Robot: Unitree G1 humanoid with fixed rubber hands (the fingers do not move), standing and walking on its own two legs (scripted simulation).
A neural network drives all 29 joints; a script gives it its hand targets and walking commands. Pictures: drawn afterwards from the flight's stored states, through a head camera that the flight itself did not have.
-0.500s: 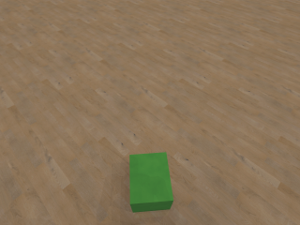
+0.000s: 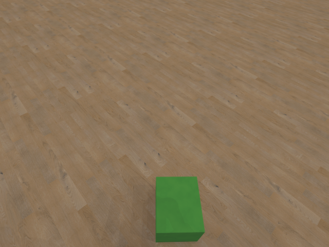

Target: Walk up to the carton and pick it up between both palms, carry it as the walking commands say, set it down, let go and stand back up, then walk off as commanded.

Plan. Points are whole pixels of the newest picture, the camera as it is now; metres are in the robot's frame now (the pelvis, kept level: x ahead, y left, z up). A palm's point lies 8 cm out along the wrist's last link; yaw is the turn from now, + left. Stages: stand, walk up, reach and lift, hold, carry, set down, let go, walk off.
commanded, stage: walk up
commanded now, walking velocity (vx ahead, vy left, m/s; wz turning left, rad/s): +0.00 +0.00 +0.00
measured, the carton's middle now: (176, 209) +0.42 -0.08 -0.66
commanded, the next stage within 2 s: stand in 1.04 s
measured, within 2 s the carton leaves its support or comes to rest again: neither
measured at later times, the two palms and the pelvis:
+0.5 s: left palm out of the picture +0.08 +0.15 -0.12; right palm out of the picture -0.04 -0.30 -0.15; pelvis +0.01 -0.07 +0.01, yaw +0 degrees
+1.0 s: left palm out of the picture +0.00 +0.11 -0.13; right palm out of the picture +0.01 -0.29 -0.14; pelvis +0.03 -0.09 +0.01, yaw +0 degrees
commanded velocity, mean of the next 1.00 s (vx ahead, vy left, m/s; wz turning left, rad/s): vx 0.00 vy -0.05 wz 0.01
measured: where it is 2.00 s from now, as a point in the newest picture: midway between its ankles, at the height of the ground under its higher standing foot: outside the picture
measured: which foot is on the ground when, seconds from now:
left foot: down 0.00-0.38, up 0.40-0.64, down 0.66-1.00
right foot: up 0.00-0.36, down 0.38-1.00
